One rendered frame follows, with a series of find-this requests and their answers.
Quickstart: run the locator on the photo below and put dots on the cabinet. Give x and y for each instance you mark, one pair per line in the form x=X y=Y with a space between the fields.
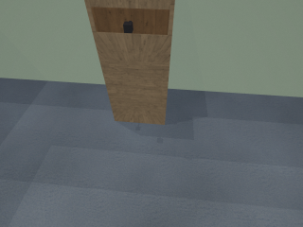
x=135 y=66

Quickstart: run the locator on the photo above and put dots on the drawer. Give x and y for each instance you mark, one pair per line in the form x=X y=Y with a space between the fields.
x=145 y=21

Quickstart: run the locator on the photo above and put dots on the handle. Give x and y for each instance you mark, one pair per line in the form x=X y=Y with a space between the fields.
x=128 y=27

